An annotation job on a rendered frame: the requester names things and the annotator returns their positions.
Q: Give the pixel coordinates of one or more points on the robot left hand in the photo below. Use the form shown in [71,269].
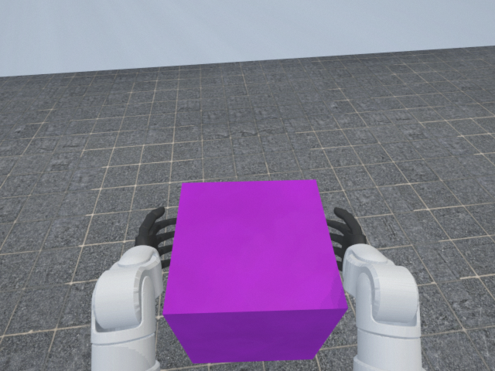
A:
[148,230]

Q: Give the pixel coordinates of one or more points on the robot left forearm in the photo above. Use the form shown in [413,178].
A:
[123,313]

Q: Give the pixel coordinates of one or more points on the robot right hand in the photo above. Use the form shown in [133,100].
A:
[351,231]

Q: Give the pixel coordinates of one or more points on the carton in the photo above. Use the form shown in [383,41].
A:
[253,275]

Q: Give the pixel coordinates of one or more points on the robot right forearm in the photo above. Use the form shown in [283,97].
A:
[387,311]

